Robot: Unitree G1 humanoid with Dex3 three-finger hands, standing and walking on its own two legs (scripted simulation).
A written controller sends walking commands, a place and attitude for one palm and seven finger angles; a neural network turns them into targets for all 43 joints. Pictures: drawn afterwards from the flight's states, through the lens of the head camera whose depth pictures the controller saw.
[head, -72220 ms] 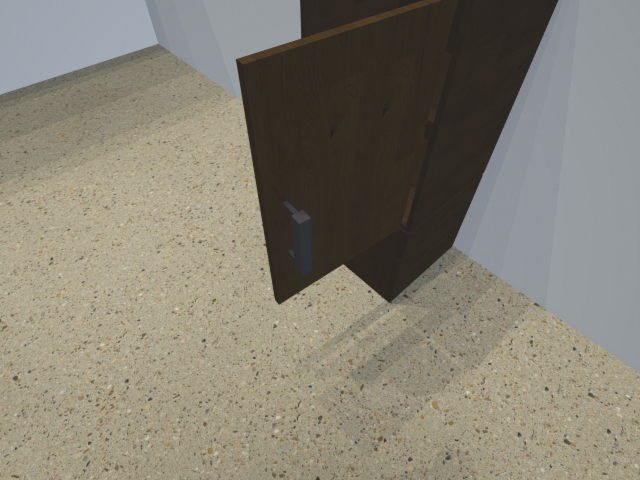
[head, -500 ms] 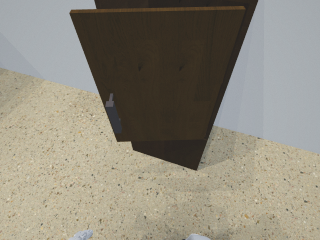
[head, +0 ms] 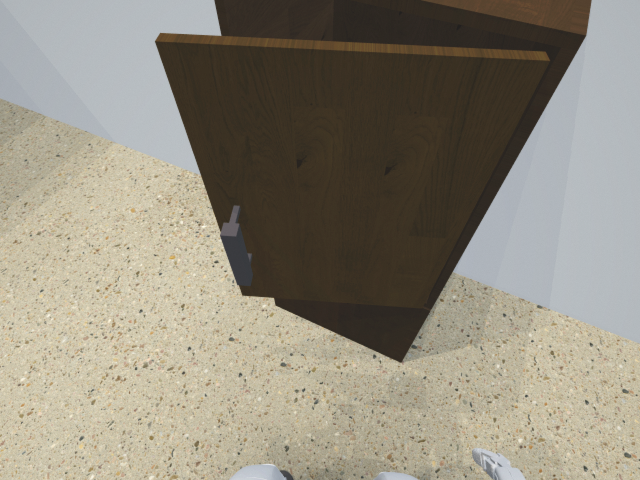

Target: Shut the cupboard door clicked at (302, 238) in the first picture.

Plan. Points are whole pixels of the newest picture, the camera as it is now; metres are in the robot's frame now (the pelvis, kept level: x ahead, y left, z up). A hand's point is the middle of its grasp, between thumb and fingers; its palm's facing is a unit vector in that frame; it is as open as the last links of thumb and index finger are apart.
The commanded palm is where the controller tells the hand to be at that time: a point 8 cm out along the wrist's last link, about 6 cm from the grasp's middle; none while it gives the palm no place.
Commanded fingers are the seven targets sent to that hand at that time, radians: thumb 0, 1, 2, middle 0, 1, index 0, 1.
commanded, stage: come to a stop and stand still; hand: left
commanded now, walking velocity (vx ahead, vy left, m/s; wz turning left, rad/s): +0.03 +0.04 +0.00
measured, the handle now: (240, 246) +0.47 +0.19 -0.09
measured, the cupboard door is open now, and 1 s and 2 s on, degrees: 21 21 21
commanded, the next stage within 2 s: look again from close up in 0.70 s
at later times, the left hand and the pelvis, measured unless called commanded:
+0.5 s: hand out of the picture -0.01 +0.15 -0.17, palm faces +0.02 -0.98 -0.21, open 7.4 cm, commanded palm none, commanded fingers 0.00 0.90 0.90 -0.20 -0.30 -0.20 -0.30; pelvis -0.05 -0.03 +0.00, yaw +1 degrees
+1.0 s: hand out of the picture -0.08 +0.16 -0.18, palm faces +0.03 -0.99 -0.16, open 7.4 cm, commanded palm none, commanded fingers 0.00 0.90 0.90 -0.20 -0.30 -0.20 -0.30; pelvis -0.06 +0.00 +0.00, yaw +1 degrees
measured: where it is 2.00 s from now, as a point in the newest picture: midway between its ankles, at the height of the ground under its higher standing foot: outside the picture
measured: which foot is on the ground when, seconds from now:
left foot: down 0.00-1.00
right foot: up 0.00-0.08, down 0.10-1.00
